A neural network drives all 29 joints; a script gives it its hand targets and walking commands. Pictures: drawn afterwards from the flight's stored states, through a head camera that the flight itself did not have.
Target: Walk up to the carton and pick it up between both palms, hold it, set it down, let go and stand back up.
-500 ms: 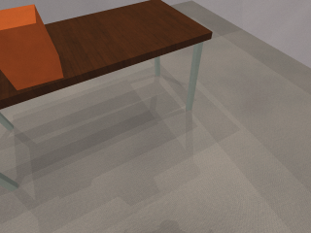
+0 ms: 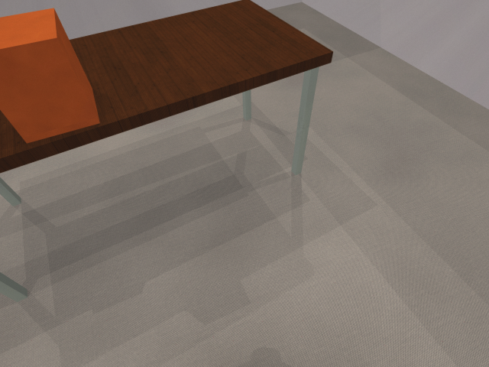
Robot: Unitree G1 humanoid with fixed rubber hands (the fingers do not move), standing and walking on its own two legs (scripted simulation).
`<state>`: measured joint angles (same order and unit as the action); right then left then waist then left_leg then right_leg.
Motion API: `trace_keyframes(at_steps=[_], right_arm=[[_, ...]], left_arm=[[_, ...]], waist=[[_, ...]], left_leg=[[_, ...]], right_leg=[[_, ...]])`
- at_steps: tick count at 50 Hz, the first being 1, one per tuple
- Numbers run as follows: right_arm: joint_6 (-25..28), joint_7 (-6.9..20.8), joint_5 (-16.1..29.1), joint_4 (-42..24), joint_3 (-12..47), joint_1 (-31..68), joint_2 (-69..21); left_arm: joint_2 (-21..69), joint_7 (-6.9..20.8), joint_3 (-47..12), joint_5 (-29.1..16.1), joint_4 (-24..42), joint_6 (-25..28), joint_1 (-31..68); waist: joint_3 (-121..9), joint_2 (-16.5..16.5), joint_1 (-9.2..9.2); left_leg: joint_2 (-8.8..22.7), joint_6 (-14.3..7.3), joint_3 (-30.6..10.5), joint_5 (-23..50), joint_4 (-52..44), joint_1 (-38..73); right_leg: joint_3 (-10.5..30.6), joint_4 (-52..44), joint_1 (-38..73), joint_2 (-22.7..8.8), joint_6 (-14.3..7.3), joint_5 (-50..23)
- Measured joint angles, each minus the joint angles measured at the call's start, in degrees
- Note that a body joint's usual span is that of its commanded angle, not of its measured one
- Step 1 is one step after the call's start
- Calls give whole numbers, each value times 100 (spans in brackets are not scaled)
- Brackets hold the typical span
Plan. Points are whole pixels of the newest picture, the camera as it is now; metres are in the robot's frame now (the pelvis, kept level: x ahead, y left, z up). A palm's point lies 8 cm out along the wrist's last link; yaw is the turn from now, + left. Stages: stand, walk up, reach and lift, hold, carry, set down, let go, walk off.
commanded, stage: stand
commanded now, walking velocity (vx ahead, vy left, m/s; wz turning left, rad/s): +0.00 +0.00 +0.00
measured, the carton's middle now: (40, 76) +0.80 +0.63 +0.05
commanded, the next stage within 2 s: walk up in 1.76 s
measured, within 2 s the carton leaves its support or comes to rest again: neither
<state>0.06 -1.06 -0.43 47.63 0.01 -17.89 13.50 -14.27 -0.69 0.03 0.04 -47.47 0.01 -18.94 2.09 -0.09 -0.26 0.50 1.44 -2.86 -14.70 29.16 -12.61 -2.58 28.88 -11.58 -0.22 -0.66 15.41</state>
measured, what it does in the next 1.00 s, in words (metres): stands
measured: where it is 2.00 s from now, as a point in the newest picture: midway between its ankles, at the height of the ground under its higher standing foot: outside the picture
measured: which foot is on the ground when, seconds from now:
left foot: down 0.00-1.00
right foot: down 0.00-1.00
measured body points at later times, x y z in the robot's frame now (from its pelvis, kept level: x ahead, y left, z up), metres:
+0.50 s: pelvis +0.00 +0.00 +0.00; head +0.01 +0.00 +0.45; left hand +0.04 +0.26 -0.14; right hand +0.05 -0.25 -0.14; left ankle +0.01 +0.14 -0.74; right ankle +0.00 -0.11 -0.74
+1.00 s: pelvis +0.01 +0.00 +0.00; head +0.01 +0.00 +0.45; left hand +0.03 +0.25 -0.14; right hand +0.04 -0.25 -0.14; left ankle +0.01 +0.14 -0.74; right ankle +0.00 -0.11 -0.74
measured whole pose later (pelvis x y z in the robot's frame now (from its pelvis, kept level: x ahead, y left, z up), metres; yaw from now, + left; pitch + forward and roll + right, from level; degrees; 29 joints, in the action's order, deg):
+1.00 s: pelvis +0.01 +0.00 +0.00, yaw +0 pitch -2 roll +0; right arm 0.2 -1.9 -0.3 55.1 0.5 -17.6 12.7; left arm -12.7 -1.5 -0.1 -0.2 -53.3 0.3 -19.6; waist 1.7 0.1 -0.1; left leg 0.8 1.6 -2.8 -13.9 26.4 -10.9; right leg -2.2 26.1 -9.9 0.0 -0.7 14.6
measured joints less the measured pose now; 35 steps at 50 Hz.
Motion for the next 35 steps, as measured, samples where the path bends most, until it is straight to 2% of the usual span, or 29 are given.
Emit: trace_keyframes(at_steps=[35], right_arm=[[12,-58,16,592,36,54,-25]], left_arm=[[120,-67,-20,-8,-405,18,-79]], waist=[[-15,35,23]], left_leg=[[16,8,-5,67,-203,138]], right_leg=[[15,-216,145,14,4,-74]])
